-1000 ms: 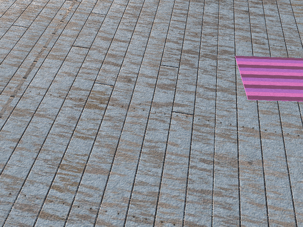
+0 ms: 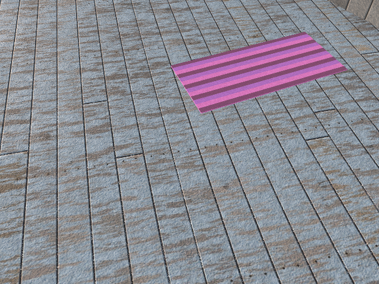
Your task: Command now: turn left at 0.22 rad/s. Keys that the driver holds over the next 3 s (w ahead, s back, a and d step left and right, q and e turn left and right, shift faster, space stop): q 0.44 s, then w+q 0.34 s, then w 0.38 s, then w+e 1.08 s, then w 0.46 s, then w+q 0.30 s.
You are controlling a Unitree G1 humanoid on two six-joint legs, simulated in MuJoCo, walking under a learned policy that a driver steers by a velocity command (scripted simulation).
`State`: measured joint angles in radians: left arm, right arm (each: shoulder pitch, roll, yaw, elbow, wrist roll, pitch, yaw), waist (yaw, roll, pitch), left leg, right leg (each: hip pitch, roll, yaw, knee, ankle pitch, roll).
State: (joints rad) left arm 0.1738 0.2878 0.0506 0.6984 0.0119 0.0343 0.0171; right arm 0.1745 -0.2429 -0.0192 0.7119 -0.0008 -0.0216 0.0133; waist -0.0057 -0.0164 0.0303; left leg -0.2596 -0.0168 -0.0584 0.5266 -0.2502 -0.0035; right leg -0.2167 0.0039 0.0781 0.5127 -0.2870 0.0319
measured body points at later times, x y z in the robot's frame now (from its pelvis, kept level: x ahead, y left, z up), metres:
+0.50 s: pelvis -0.01 +0.04 +0.00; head +0.02 +0.08 +0.45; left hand +0.07 +0.36 -0.11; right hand +0.20 -0.19 -0.07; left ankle -0.02 +0.12 -0.73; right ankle +0.01 -0.12 -0.65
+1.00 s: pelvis +0.12 +0.05 +0.01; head +0.14 +0.04 +0.46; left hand +0.06 +0.34 -0.09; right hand +0.37 -0.12 -0.10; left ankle +0.04 +0.16 -0.67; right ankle +0.16 -0.06 -0.73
